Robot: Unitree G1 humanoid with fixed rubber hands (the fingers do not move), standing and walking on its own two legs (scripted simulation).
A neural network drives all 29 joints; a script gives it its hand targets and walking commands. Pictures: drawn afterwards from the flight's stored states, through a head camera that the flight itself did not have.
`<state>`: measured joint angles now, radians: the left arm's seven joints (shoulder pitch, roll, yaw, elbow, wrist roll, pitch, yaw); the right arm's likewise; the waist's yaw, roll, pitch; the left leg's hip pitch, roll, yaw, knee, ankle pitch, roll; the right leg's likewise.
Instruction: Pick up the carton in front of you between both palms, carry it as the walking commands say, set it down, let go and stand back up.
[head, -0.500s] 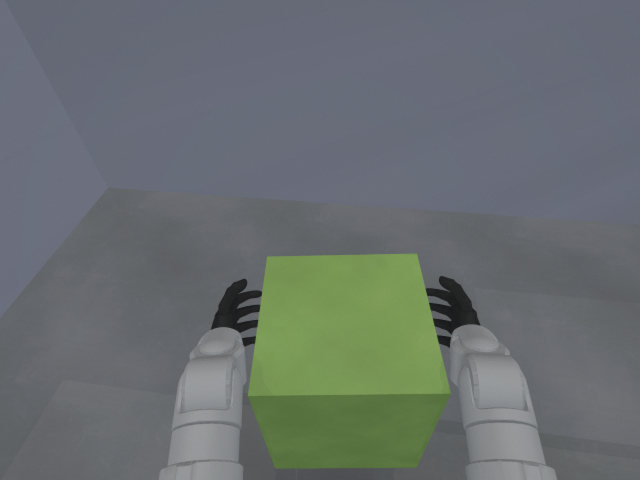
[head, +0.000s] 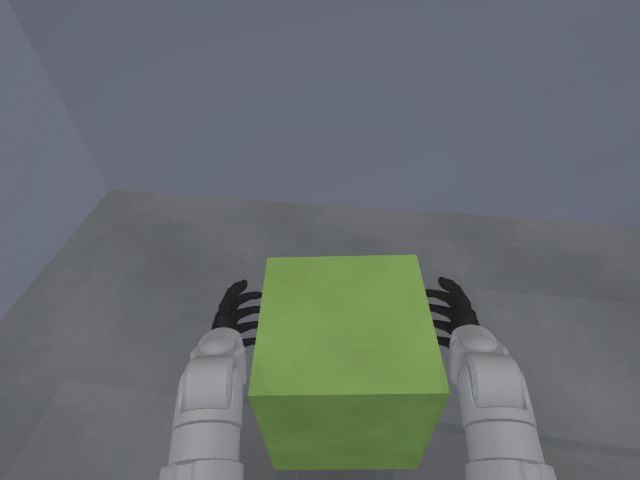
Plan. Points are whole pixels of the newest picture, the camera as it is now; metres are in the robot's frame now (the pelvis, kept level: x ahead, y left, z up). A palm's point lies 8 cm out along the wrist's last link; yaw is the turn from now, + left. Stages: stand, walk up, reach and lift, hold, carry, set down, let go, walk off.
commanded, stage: hold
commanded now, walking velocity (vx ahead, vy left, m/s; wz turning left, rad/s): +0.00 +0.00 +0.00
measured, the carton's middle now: (343, 365) +0.30 +0.00 -0.05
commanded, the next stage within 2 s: set down in 0.16 s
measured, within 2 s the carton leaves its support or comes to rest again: neither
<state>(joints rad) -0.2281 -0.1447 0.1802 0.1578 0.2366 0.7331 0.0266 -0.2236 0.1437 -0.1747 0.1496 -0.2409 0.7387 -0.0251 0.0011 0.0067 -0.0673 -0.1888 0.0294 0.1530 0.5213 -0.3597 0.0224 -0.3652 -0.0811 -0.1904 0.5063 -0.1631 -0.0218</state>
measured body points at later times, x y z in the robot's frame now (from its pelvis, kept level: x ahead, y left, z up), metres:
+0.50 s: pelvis -0.04 -0.02 -0.01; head +0.00 -0.03 +0.44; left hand +0.31 +0.17 +0.01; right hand +0.34 -0.13 +0.00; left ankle -0.05 +0.10 -0.73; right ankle +0.06 -0.12 -0.73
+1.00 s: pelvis -0.06 -0.03 -0.12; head +0.20 -0.02 +0.25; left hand +0.37 +0.19 -0.20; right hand +0.41 -0.12 -0.21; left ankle -0.05 +0.10 -0.73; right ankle +0.06 -0.12 -0.73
